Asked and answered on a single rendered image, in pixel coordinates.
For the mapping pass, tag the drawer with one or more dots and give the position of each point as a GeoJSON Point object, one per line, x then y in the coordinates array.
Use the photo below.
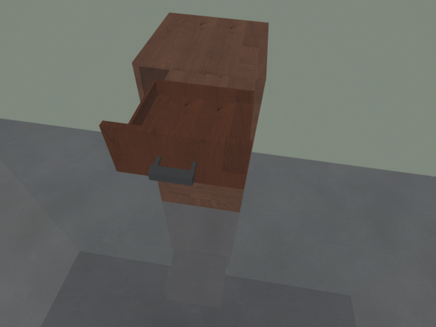
{"type": "Point", "coordinates": [184, 122]}

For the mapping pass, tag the cabinet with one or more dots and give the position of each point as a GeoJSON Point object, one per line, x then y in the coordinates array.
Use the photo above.
{"type": "Point", "coordinates": [220, 52]}

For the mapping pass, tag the handle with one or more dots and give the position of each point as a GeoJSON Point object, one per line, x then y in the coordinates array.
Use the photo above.
{"type": "Point", "coordinates": [172, 175]}

